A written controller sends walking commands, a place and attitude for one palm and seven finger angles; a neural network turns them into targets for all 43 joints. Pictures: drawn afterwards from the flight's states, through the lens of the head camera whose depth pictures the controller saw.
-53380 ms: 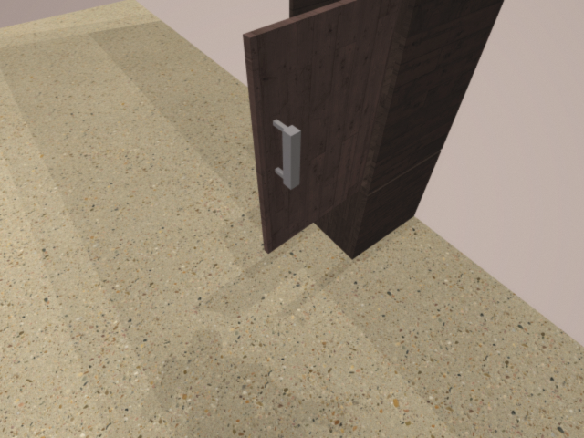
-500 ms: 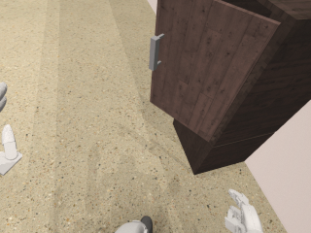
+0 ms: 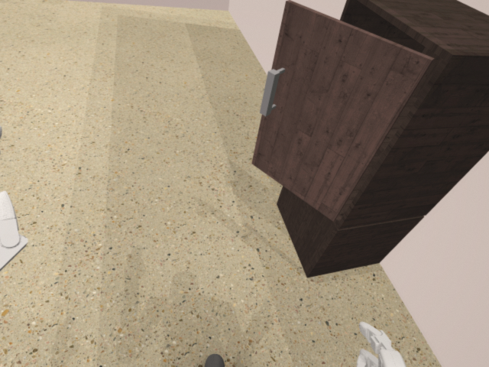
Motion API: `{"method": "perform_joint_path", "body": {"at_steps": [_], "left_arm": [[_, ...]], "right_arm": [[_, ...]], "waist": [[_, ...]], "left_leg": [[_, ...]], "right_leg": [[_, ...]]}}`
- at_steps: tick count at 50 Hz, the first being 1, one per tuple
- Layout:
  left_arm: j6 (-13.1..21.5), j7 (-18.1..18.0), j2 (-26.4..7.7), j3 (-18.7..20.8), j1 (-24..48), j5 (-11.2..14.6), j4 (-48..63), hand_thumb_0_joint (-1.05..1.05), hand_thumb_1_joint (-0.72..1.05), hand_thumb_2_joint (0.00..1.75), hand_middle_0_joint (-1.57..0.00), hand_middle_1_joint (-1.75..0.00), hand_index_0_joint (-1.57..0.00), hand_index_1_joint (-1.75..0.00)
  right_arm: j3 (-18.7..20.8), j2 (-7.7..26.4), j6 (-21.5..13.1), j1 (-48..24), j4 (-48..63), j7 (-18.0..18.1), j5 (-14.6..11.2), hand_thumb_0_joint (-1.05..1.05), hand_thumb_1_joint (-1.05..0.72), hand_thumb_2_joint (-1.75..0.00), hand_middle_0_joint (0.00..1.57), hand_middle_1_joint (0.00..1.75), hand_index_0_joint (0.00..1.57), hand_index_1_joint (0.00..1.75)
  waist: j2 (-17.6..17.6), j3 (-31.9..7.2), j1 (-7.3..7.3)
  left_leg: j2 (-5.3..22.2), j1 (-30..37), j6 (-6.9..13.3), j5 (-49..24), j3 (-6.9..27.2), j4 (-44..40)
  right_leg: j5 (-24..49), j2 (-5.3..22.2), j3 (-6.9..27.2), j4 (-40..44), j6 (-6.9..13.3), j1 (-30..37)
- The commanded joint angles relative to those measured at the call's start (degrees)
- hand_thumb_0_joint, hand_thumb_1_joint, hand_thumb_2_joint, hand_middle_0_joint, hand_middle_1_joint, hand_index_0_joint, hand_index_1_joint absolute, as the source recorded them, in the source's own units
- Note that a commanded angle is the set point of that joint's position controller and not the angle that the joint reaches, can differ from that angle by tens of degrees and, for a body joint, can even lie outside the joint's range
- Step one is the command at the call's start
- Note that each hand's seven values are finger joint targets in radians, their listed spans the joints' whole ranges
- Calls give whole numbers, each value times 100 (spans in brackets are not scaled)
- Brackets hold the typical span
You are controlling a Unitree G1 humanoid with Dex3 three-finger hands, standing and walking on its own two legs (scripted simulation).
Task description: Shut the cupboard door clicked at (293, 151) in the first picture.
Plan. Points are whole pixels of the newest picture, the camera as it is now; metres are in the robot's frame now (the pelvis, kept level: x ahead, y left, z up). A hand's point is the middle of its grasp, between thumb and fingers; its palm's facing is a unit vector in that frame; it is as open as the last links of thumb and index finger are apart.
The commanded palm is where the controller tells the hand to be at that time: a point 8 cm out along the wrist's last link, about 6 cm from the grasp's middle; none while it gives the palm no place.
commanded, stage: stop stepping back and stand still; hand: left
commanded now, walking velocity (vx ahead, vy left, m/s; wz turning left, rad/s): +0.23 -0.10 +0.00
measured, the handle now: (273, 91) +0.88 -0.06 +0.01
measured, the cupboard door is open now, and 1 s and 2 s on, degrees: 34 34 34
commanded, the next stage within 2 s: let the arm hang, fingers relaxed in 0.74 s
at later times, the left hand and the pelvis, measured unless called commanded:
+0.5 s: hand out of the picture +0.14 +0.30 +0.20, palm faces +0.21 -0.85 -0.48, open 7.4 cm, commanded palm +0.10 +0.36 +0.18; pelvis -0.08 +0.08 +0.02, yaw -8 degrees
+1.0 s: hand (44, 350) +0.16 +0.30 -0.05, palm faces -0.06 -0.93 -0.37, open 7.4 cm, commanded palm none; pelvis -0.10 +0.11 -0.02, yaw -6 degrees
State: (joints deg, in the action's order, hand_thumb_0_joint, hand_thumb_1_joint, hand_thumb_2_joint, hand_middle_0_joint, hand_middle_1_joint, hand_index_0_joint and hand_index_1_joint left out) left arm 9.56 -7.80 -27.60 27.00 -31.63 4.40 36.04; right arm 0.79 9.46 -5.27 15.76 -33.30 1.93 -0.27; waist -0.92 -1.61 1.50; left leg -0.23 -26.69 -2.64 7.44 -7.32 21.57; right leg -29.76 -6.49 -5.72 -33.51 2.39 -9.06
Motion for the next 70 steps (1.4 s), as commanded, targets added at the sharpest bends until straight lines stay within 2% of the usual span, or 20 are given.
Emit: {"method": "perform_joint_path", "body": {"at_steps": [1,3,6,8,10,13,17,26,28,30,32,34,39,41,42,48,52,55,65,70], "left_arm": [[289,-168,-980,722,-379,15,1056,0,90,90,-20,-30,-20,-30],[260,-267,-1231,864,884,32,711,0,90,90,-20,-30,-20,-30],[-7,-272,-739,41,2102,-164,-16,0,90,90,-20,-30,-20,-30],[-86,-286,-541,-238,2201,-201,-334,0,90,90,-20,-30,-20,-30],[136,-280,-568,-376,2817,-191,474,0,90,90,-20,-30,-20,-30],[271,-119,-928,129,1582,-197,887,0,90,90,-20,-30,-20,-30],[331,-91,-877,372,270,-162,1923,0,90,90,-20,-30,-20,-30],[-137,-246,-863,526,-253,-82,74,0,90,90,-20,-30,-20,-30],[-239,-232,-864,405,-186,-74,-48,0,90,90,-20,-30,-20,-30],[-230,-232,-949,380,217,-123,141,0,90,90,-20,-30,-20,-30],[53,-338,-1188,534,836,-122,575,0,90,90,-20,-30,-20,-30],[33,-314,-564,-29,830,-182,281,0,90,90,-20,-30,-20,-30],[290,-352,-902,167,1527,-282,903,0,90,90,-20,-30,-20,-30],[369,-336,-1035,366,1535,-270,1178,0,90,90,-20,-30,-20,-30],[-550,591,856,-2169,882,-739,-3921,0,90,90,-20,-30,-20,-30],[-1173,831,911,-2248,1248,-618,-5189,0,90,90,-20,-30,-20,-30],[-1175,804,617,-2247,747,-591,-6781,0,90,90,-20,-30,-20,-30],[-1128,716,138,-2302,1486,-621,-7222,0,90,90,-20,-30,-20,-30],[-940,572,1257,-2562,890,-484,-9304,0,90,90,-20,-30,-20,-30],[-982,593,1324,-2626,921,-488,-9792,0,90,90,-20,-30,-20,-30]], "right_arm": [[329,936,-98,-495,492,-48,-76,0,-90,-90,20,30,20,30],[198,991,2,-713,391,26,23,0,-90,-90,20,30,20,30],[239,996,46,-939,383,189,-72,0,-90,-90,20,30,20,30],[123,1060,37,-769,278,336,-29,0,-90,-90,20,30,20,30],[-18,1092,-162,-904,601,290,-15,0,-90,-90,20,30,20,30],[69,943,-218,-999,624,109,34,0,-90,-90,20,30,20,30],[123,829,-135,-1184,750,-97,51,0,-90,-90,20,30,20,30],[151,748,215,-727,597,263,76,0,-90,-90,20,30,20,30],[183,818,222,-679,578,241,39,0,-90,-90,20,30,20,30],[194,787,305,-698,579,171,6,0,-90,-90,20,30,20,30],[98,806,127,-965,599,117,50,0,-90,-90,20,30,20,30],[236,950,9,-830,545,151,-128,0,-90,-90,20,30,20,30],[110,853,-91,-1021,422,343,1,0,-90,-90,20,30,20,30],[215,1044,-161,-915,488,387,-20,0,-90,-90,20,30,20,30],[428,2252,-278,-171,-533,-232,204,0,-90,-90,20,30,20,30],[163,1471,292,-638,-202,-115,288,0,-90,-90,20,30,20,30],[212,1463,522,-824,-586,-144,237,0,-90,-90,20,30,20,30],[167,835,747,-630,-786,-189,171,0,-90,-90,20,30,20,30],[65,708,419,288,-2232,81,78,0,-90,-90,20,30,20,30],[35,605,483,207,-2571,90,55,0,-90,-90,20,30,20,30]], "waist": [[-1407,-438,-188],[-1181,261,6],[-542,507,108],[1228,616,179],[3131,1076,198],[831,420,-116],[1731,-284,-256],[1304,-421,-49],[509,-510,-46],[-1071,-148,-72],[-796,61,-99],[-1149,-40,-60],[715,679,-29],[1619,644,-33],[2124,787,460],[-202,-213,-114],[40,-323,-423],[-757,229,-72],[652,-646,-122],[202,175,-135]], "left_leg": [[64,1274,-115,1636,770,3827],[552,-116,124,1441,1403,5116],[595,1119,266,1610,950,2443],[353,1875,329,2081,779,796],[2209,925,953,4737,4340,-1695],[2054,339,630,4289,3761,-1696],[1495,280,172,3445,1619,-1664],[1203,1140,87,2514,868,-1061],[872,563,106,2199,632,-11],[372,-514,204,1637,435,2375],[407,-1124,165,1555,501,3333],[433,-730,174,1303,655,3012],[210,1368,271,534,228,1315],[733,1805,499,749,1232,494],[1483,1145,907,-1147,2301,803],[1554,45,1099,1471,2522,-434],[834,-616,627,2616,1446,-333],[-179,258,113,1702,511,2291],[771,2233,597,-2701,1344,370],[689,1869,553,-874,1233,-172]], "right_leg": [[-392,2275,2650,2437,1100,-1992],[596,2772,2469,2306,1528,-1810],[-1023,1766,1554,1397,619,-2224],[-934,969,781,-104,386,-2538],[-404,201,526,-2629,-52,-2863],[476,332,744,-3173,-64,-2014],[1278,272,172,-2570,-118,-1068],[245,-59,-551,839,39,214],[418,443,57,1479,269,869],[-59,2238,2386,2362,888,450],[2753,2698,2261,2053,1243,628],[2381,2179,1739,1571,1005,473],[920,1670,861,1373,537,-1356],[631,1158,546,463,132,-1676],[1002,1024,46,-1556,-175,-2198],[-86,836,832,-2396,-369,-1142],[647,709,465,-3,-224,534],[-1798,2609,2969,2629,806,-1773],[2842,1057,748,732,-141,3],[2199,1110,831,1292,-157,-34]]}}
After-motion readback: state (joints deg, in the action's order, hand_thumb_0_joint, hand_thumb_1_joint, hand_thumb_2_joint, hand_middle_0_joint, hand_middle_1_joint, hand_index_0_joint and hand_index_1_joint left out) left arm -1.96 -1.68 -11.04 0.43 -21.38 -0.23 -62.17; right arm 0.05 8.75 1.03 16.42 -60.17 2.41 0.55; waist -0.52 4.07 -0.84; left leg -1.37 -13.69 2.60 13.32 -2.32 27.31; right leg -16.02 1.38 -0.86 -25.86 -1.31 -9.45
